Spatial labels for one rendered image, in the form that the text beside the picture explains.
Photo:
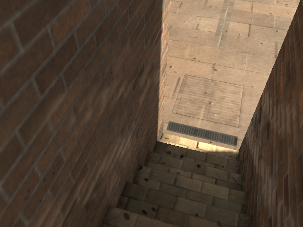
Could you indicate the stairs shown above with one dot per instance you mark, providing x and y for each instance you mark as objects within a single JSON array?
[{"x": 183, "y": 183}]

